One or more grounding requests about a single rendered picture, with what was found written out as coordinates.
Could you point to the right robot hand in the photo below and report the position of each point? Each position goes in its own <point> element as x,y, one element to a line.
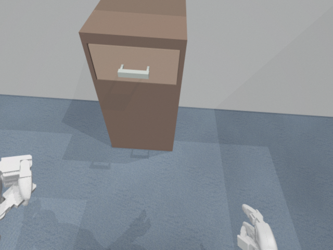
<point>260,237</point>

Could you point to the handle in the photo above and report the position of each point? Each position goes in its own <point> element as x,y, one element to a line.
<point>140,74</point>

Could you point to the drawer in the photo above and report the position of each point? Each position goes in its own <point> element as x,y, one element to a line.
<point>107,60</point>

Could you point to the cabinet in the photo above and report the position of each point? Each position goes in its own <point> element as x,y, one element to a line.
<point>138,115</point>

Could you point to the left robot hand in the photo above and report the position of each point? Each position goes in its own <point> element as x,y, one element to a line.
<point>16,173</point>

